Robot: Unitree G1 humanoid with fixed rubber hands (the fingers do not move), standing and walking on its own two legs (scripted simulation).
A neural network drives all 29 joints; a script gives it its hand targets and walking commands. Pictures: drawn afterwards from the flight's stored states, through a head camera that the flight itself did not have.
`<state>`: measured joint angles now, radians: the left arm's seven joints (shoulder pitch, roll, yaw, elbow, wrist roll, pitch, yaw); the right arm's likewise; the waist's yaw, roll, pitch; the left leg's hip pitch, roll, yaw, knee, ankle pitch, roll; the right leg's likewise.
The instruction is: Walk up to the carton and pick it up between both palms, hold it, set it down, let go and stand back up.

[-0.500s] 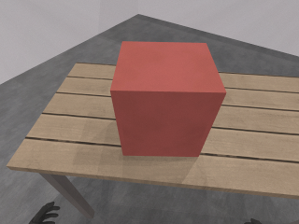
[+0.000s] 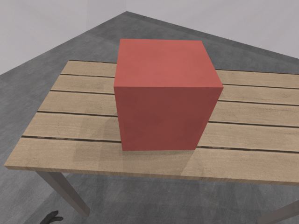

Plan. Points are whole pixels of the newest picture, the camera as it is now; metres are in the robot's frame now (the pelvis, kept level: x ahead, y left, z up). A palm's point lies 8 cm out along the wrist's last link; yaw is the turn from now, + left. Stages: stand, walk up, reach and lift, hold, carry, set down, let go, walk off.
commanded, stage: stand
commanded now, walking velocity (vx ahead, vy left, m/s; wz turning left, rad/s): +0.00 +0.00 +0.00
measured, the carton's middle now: (160, 98) +0.44 -0.01 +0.11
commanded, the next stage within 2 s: none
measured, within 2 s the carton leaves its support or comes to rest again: neither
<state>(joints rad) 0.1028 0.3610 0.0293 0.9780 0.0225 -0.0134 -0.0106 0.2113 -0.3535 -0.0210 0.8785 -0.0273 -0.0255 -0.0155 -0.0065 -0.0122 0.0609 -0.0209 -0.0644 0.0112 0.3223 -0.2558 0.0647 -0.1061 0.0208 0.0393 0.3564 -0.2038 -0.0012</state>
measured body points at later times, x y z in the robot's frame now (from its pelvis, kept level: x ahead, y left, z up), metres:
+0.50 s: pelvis -0.01 -0.03 +0.00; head +0.00 -0.03 +0.45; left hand +0.07 +0.28 -0.12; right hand +0.06 -0.34 -0.12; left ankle -0.05 +0.07 -0.75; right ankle -0.01 -0.12 -0.75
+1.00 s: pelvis +0.00 -0.05 +0.00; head +0.01 -0.06 +0.45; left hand +0.09 +0.26 -0.11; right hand +0.06 -0.35 -0.13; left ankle -0.05 +0.07 -0.75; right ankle -0.01 -0.12 -0.75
